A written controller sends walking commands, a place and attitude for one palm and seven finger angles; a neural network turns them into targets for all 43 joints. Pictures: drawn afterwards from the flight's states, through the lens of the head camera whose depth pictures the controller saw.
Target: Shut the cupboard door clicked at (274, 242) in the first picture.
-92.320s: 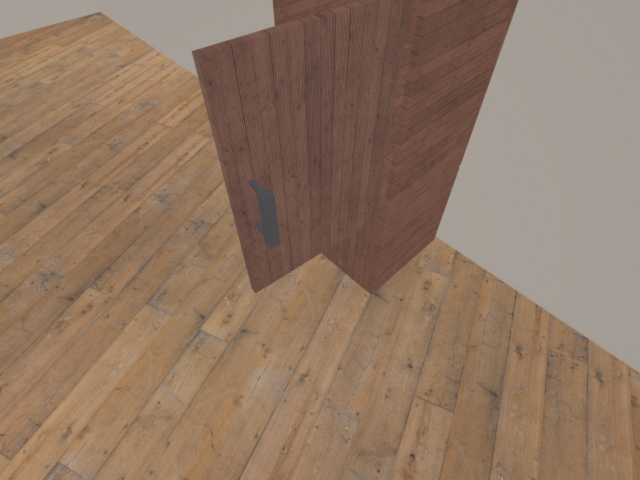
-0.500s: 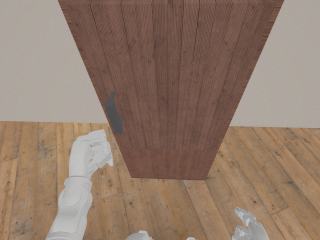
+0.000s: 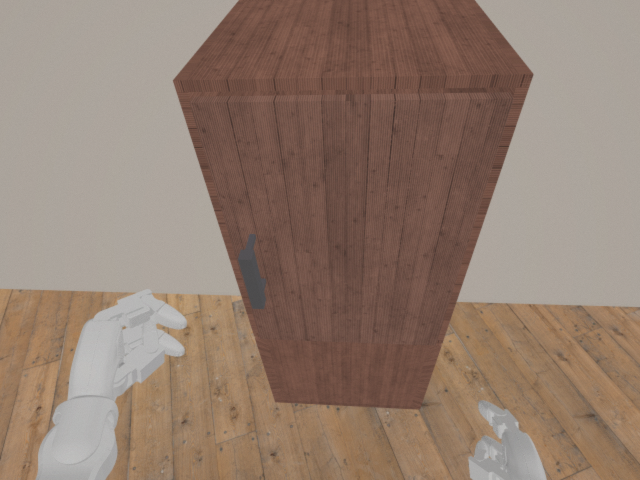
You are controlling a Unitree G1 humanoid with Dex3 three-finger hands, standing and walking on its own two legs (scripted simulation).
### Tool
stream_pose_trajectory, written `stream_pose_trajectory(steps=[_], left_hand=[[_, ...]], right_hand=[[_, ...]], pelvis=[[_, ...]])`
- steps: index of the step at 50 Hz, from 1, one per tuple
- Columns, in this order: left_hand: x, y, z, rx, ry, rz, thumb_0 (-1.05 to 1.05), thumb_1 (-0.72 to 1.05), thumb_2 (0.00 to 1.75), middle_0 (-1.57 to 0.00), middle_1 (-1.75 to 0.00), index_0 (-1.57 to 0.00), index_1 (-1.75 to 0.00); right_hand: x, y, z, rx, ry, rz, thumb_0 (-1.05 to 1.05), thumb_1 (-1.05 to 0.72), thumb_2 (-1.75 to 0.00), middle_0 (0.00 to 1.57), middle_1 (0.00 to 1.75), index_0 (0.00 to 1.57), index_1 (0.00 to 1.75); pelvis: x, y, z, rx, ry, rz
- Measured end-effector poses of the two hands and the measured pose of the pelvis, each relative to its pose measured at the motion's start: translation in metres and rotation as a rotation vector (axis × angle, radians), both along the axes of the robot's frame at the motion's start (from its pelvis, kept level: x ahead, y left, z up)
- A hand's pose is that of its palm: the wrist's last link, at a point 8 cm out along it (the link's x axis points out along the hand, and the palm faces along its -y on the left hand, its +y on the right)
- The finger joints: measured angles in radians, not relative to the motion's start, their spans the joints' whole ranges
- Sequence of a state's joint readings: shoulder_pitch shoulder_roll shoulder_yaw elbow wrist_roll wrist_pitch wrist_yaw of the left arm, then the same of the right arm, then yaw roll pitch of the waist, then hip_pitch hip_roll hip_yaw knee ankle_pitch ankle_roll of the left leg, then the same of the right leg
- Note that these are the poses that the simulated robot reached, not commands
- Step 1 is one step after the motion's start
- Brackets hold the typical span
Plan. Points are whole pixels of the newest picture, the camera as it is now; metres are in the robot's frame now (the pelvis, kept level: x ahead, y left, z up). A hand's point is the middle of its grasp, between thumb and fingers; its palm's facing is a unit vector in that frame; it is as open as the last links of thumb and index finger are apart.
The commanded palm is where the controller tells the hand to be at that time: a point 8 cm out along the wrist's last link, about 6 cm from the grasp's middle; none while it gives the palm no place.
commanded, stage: draw the hand back to the body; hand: left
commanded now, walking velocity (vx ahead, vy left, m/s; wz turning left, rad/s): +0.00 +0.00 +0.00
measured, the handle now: (255, 272) +0.48 +0.16 -0.05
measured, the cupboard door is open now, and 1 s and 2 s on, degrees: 0 0 0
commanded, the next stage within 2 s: step back with the hand held close in 0.78 s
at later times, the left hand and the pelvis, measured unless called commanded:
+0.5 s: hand (6, 344) +0.19 +0.30 +0.18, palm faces +0.47 -0.77 -0.42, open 6.8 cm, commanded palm +0.15 +0.33 +0.19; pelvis +0.01 +0.03 +0.01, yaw +0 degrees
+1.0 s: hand (23, 350) +0.19 +0.28 +0.17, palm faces +0.44 -0.79 -0.42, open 7.4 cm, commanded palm +0.14 +0.32 +0.19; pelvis +0.00 +0.02 +0.01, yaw +1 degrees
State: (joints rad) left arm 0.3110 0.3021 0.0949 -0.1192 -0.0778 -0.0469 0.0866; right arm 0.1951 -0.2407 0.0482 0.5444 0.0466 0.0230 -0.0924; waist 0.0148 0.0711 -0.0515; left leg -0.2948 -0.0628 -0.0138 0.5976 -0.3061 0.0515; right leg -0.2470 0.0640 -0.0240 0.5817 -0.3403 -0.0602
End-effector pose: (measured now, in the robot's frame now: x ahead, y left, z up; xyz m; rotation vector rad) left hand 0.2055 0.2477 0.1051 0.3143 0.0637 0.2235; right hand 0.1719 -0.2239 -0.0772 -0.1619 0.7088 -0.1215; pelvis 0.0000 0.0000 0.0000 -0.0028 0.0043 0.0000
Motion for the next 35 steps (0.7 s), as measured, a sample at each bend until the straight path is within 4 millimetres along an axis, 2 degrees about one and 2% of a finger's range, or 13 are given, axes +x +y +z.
stream_pose_trajectory(steps=[12,23,27,35], left_hand=[[-0.031,0.045,0.047,0.089,-0.091,0.117,0.02,0.89,0.9,-0.66,-0.8,-0.66,-0.79],[-0.055,0.079,0.09,0.207,-0.197,0.205,0.02,0.89,0.9,-0.36,-0.47,-0.37,-0.47],[-0.059,0.083,0.09,0.202,-0.203,0.222,0.02,0.89,0.9,-0.28,-0.39,-0.29,-0.39],[-0.058,0.074,0.079,0.16,-0.182,0.192,0.02,0.89,0.9,-0.22,-0.32,-0.23,-0.32]], right_hand=[[0.019,0.033,0.011,0.028,-0.041,0.081,0.01,-0.9,-0.9,0.2,0.3,0.2,0.3],[0.019,0.041,0.011,0.03,-0.047,0.094,0.01,-0.9,-0.9,0.2,0.3,0.2,0.3],[0.015,0.039,0.01,0.028,-0.04,0.093,0.01,-0.9,-0.9,0.2,0.3,0.2,0.3],[0.004,0.032,0.01,0.01,-0.03,0.075,0.01,-0.9,-0.9,0.2,0.3,0.2,0.3]], pelvis=[[0.008,0.015,0.009,-0.006,-0.048,0.003],[0.008,0.024,0.011,-0.01,-0.063,0.004],[0.006,0.026,0.011,-0.01,-0.066,0.006],[0.002,0.025,0.012,-0.009,-0.073,0.002]])
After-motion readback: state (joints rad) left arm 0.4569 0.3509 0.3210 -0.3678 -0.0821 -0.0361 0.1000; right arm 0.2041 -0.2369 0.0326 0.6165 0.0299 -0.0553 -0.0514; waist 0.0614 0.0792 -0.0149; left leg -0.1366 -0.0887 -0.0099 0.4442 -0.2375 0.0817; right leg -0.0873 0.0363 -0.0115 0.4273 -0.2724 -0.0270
